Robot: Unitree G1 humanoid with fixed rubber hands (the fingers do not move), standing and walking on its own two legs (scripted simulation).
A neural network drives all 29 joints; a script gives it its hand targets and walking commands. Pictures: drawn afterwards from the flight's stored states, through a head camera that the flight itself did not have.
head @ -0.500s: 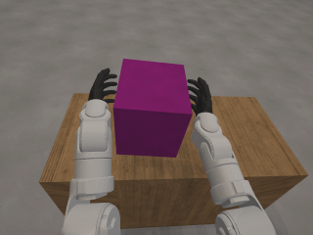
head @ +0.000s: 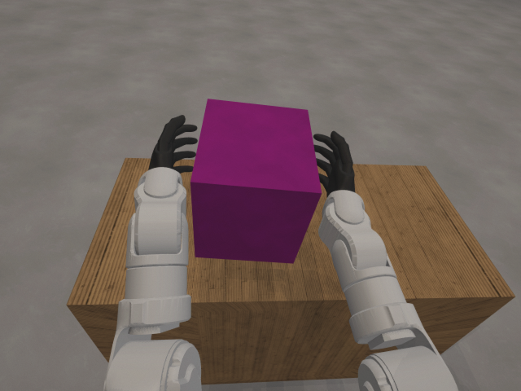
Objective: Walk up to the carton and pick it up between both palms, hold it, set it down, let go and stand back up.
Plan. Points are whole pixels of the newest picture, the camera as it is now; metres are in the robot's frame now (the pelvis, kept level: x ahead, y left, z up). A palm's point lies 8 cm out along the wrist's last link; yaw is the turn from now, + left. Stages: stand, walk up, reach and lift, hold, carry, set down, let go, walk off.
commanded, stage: set down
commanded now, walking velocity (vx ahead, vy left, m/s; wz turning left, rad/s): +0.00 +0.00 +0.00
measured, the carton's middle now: (251, 183) +0.40 +0.01 +0.13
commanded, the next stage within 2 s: none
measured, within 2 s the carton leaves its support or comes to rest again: neither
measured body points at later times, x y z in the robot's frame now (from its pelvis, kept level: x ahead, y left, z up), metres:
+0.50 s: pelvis +0.02 +0.00 +0.00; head +0.02 +0.04 +0.45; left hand +0.39 +0.13 +0.12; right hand +0.38 -0.12 +0.11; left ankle +0.03 +0.13 -0.75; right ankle +0.03 -0.11 -0.75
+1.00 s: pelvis +0.03 +0.00 +0.00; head +0.03 +0.03 +0.45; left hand +0.40 +0.13 +0.09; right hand +0.39 -0.13 +0.09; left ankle +0.03 +0.13 -0.75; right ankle +0.03 -0.11 -0.75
